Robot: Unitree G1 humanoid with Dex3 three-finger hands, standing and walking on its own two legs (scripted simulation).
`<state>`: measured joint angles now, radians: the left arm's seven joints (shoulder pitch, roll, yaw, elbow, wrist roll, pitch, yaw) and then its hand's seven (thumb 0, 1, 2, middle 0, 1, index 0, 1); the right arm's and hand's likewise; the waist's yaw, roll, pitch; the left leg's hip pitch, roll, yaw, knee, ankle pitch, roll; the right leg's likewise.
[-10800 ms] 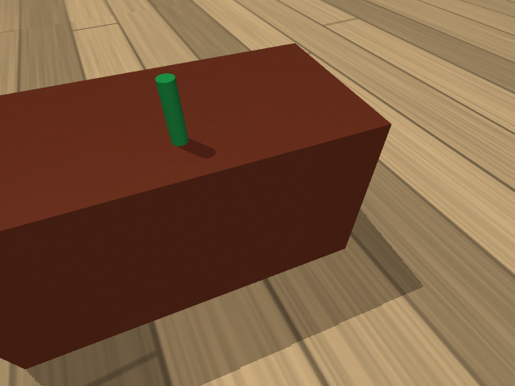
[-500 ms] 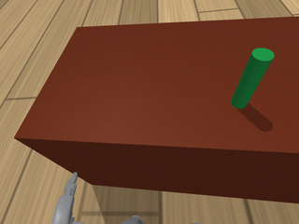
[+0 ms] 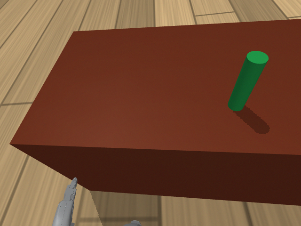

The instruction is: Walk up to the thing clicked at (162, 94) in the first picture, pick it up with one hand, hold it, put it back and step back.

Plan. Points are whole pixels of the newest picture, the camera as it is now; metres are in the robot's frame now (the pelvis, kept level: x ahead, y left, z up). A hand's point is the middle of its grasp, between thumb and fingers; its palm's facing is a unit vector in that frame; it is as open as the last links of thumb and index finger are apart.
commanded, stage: approach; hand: right
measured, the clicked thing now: (244, 84) +0.50 -0.22 +0.06
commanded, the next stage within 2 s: close in in 0.26 s
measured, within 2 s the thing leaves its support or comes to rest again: neither
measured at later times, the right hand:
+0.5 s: hand (265, 101) +0.47 -0.28 +0.02, palm faces +0.15 +0.99 +0.07, open 17.5 cm
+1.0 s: hand (247, 100) +0.47 -0.23 +0.03, palm faces +0.18 +0.98 +0.03, open 17.4 cm
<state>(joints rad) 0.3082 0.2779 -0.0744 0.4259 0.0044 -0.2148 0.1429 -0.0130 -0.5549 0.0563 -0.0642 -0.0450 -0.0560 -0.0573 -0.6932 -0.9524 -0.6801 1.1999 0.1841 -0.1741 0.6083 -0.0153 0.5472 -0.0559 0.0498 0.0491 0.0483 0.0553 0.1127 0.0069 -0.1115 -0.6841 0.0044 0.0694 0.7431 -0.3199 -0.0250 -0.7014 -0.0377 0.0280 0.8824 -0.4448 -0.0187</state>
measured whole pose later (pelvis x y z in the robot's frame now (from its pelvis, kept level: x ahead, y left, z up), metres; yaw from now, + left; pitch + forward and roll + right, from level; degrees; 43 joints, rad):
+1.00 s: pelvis -0.02 +0.01 -0.04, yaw +1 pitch +20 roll +3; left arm 0.39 0.25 0.02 0.10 0.03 -0.10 0.01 -0.01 -0.54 0.04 -0.07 -0.05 -0.07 -0.06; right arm -0.78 -0.53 -0.51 1.10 0.09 -0.35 0.19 -0.01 0.50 -0.05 0.05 0.05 0.04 0.05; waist 0.17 0.01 -0.13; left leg -0.95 0.00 0.05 1.01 -0.41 -0.01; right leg -0.93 -0.04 0.02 1.10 -0.52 0.00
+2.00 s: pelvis -0.02 +0.01 -0.04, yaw +2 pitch +21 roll +3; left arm 0.37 0.25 0.02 0.06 0.04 -0.08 0.00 -0.01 -0.54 0.05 -0.06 -0.05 -0.06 -0.05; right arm -0.88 -0.58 -0.51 1.20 0.04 -0.38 0.13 -0.02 -0.01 -0.78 0.98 0.91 1.00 0.93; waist 0.22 0.00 -0.12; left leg -0.97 0.00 0.05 1.00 -0.39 -0.01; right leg -0.96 -0.05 0.01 1.10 -0.51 -0.01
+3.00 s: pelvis +0.00 +0.01 -0.01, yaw +1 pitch +16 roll +2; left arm 0.34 0.25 0.02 0.21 0.01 -0.08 0.02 -0.01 -0.55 0.06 -0.06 -0.05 -0.06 -0.06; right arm -0.89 -0.54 -0.46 1.13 0.06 -0.25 0.11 -0.01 -0.06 -1.09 0.93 1.09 0.95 1.08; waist 0.16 0.00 -0.10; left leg -0.75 0.01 0.03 0.82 -0.35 -0.02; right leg -0.72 -0.03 -0.01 0.89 -0.45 -0.01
